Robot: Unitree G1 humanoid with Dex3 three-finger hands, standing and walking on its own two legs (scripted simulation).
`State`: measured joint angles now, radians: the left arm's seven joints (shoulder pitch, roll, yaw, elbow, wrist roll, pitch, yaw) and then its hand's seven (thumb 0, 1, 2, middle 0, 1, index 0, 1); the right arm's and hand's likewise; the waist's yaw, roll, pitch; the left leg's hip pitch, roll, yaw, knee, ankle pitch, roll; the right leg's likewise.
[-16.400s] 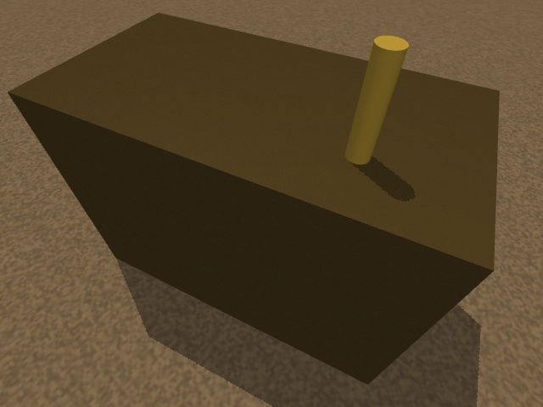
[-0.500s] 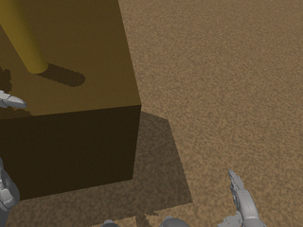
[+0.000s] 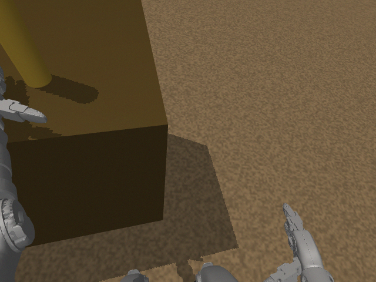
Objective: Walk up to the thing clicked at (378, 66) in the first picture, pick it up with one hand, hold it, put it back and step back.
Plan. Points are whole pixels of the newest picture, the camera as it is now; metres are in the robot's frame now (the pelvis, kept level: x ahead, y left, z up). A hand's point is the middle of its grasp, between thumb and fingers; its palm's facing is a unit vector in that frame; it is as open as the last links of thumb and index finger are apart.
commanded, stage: rest palm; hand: left
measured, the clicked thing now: (11, 30) +0.56 +0.28 +0.19
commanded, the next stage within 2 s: close in 0.12 s
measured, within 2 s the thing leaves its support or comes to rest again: leaves its support in 1.28 s
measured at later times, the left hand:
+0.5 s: hand (16, 71) +0.51 +0.28 +0.14, palm faces +0.27 -0.96 +0.02, open 16.2 cm
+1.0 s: hand (16, 68) +0.53 +0.29 +0.13, palm faces +0.24 -0.97 +0.00, open 8.7 cm
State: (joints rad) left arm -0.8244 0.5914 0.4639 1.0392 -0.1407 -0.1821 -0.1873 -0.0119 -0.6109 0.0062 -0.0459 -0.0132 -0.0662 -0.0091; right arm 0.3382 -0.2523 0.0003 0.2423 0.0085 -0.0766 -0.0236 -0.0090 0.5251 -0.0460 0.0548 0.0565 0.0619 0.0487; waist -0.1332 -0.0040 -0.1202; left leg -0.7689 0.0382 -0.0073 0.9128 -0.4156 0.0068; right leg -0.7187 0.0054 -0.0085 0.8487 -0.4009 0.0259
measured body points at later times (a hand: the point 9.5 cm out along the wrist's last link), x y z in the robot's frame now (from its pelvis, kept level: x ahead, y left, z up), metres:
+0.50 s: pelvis +0.00 +0.00 +0.00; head +0.09 +0.03 +0.44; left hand +0.49 +0.33 +0.14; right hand +0.15 -0.25 -0.03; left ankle +0.01 +0.11 -0.69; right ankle +0.00 -0.14 -0.69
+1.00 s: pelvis +0.01 +0.01 -0.01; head +0.11 +0.04 +0.43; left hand +0.51 +0.34 +0.14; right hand +0.15 -0.25 -0.04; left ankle +0.01 +0.11 -0.69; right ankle +0.00 -0.14 -0.69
